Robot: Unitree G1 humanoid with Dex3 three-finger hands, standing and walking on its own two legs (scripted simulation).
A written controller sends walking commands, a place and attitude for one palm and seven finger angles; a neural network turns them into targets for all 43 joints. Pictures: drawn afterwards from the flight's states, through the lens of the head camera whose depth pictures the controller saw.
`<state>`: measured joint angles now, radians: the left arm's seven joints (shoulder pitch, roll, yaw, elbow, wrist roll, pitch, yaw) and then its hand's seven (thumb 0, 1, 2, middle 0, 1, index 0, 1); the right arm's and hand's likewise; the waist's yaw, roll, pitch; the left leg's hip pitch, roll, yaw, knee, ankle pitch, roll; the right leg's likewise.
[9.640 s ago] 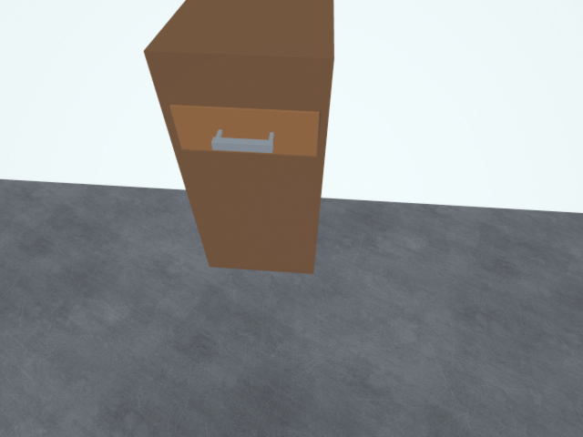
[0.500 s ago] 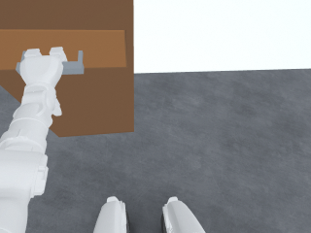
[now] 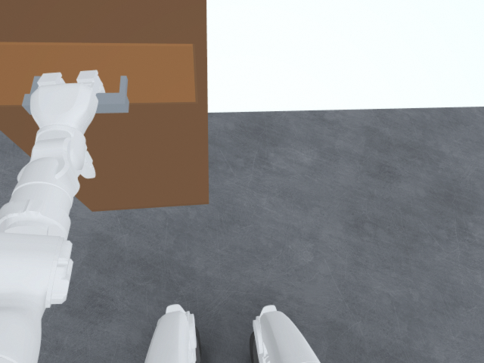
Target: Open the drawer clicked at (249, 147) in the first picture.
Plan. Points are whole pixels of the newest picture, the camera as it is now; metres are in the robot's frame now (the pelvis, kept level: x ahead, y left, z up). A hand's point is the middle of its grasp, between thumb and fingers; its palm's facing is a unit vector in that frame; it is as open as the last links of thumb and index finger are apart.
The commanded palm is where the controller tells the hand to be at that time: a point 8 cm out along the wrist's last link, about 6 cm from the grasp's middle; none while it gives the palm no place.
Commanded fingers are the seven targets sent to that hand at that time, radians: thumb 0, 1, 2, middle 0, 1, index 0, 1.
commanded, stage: close the thumb around the handle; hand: left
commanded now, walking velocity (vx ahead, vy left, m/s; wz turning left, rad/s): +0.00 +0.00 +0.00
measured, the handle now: (80, 93) +0.57 +0.24 +0.02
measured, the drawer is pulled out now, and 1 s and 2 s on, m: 0.00 0.01 0.13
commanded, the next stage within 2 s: pull the drawer open in 0.70 s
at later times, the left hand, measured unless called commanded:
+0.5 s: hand (80, 124) +0.52 +0.24 +0.00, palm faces -0.07 -0.03 -1.00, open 7.5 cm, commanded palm +0.51 +0.22 +0.05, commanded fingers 0.00 0.90 0.90 -0.40 -1.35 -0.40 -1.35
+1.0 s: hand (79, 130) +0.51 +0.24 -0.01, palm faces -0.06 -0.04 -1.00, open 5.6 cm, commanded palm +0.48 +0.22 +0.05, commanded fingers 0.00 0.90 0.90 -0.40 -1.35 -0.40 -1.35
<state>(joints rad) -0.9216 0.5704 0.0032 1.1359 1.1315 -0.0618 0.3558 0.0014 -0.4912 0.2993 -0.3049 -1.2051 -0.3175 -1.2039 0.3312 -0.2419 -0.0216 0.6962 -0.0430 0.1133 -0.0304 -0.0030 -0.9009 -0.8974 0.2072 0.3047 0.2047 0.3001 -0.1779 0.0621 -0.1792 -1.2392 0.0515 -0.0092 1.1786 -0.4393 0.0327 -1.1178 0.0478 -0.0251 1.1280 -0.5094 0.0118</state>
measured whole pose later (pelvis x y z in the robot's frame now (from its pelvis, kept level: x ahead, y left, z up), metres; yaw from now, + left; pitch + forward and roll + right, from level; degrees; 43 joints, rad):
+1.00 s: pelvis +0.01 +0.01 +0.01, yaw -1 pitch +28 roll -4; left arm -0.81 0.54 0.02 1.05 1.11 -0.07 0.37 0.00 0.71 0.78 -0.31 -1.35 -0.41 -1.35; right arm 0.35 -0.23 -0.04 0.70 -0.04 0.14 -0.01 0.00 -0.90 -0.90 0.21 0.30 0.20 0.30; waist -0.15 0.07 -0.18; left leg -1.18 0.06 0.01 1.15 -0.45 0.04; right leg -1.06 0.05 0.00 1.08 -0.51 0.02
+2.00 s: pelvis +0.02 -0.01 +0.03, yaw +1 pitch +20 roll -2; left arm -0.34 0.40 -0.01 0.75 1.12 -0.10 0.49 0.01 0.70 0.82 -0.30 -1.35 -0.42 -1.35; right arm 0.24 -0.23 -0.06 0.67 -0.03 0.16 -0.03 0.00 -0.90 -0.90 0.21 0.30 0.20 0.30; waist -0.05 0.05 -0.19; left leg -0.97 0.04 0.03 1.05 -0.44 0.02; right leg -0.87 0.04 0.01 1.03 -0.51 0.00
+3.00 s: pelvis +0.02 -0.01 +0.03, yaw +2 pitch +16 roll -1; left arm 0.19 0.36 -0.05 0.25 1.10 -0.04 0.52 0.02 0.68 0.81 -0.31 -1.35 -0.42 -1.35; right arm 0.14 -0.22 -0.03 0.60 -0.05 0.12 -0.02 0.00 -0.90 -0.90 0.21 0.30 0.20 0.30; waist 0.01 0.05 -0.18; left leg -0.90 0.03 0.02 1.08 -0.46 0.01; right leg -0.81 0.03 0.00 1.07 -0.55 -0.01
